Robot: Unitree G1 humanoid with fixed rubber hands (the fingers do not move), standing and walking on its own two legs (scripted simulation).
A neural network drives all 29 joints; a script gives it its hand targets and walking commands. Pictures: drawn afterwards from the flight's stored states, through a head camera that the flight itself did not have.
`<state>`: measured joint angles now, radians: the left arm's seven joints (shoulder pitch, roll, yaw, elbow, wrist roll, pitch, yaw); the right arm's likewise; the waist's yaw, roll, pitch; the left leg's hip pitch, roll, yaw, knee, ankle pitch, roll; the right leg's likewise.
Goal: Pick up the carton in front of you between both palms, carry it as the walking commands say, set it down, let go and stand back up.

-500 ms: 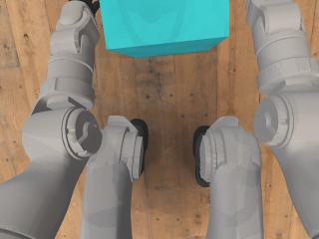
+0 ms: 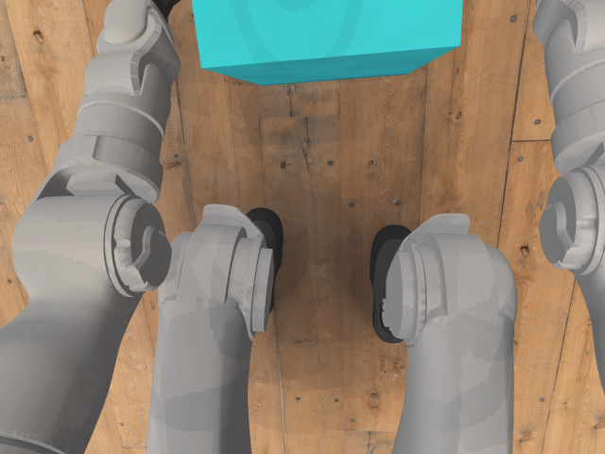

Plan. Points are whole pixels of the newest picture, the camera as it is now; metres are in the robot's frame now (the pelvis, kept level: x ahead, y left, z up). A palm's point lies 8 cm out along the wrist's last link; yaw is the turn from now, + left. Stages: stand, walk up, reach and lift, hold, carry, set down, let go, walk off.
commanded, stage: set down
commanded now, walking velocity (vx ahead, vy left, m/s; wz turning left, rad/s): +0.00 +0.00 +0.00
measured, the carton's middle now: out of the picture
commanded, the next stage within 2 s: let go in 1.10 s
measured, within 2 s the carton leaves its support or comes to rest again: neither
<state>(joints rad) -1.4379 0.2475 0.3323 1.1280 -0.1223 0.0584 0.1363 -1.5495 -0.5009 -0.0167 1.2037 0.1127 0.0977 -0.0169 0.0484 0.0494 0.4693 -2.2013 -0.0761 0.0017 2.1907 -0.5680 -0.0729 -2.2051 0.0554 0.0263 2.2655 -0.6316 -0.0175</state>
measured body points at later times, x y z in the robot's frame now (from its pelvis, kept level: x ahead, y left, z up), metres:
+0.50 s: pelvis +0.01 +0.00 +0.09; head +0.35 -0.02 +0.37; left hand +0.55 +0.18 -0.04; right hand +0.59 -0.21 -0.03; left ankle +0.12 +0.13 -0.33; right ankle +0.10 -0.11 -0.33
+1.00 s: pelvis +0.03 +0.00 +0.22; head +0.35 -0.02 +0.53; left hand +0.55 +0.18 +0.11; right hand +0.60 -0.22 +0.12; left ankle +0.12 +0.13 -0.33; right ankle +0.10 -0.11 -0.33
